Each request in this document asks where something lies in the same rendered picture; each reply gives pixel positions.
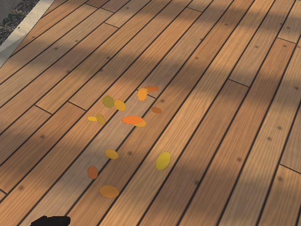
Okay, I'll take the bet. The robot left hand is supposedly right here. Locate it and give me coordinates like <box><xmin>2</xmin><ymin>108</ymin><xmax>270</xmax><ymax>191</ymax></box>
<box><xmin>30</xmin><ymin>216</ymin><xmax>71</xmax><ymax>226</ymax></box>

